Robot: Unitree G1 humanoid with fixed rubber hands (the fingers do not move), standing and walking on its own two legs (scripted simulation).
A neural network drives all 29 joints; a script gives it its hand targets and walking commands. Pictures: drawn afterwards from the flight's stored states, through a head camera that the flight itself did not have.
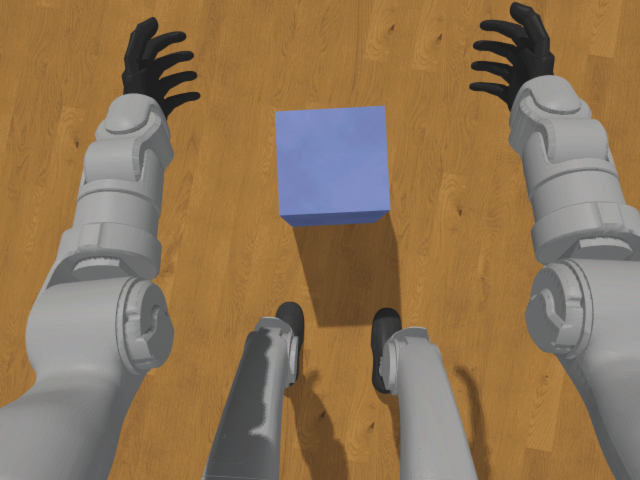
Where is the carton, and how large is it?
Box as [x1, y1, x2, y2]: [275, 106, 389, 226]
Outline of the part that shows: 384,106 275,111 280,216 292,226 374,222 389,210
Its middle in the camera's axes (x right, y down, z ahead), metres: +0.02 -0.15 +0.85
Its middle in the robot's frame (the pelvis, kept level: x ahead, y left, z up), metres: +0.54 +0.04 -0.52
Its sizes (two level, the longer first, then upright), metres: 0.210 0.200 0.250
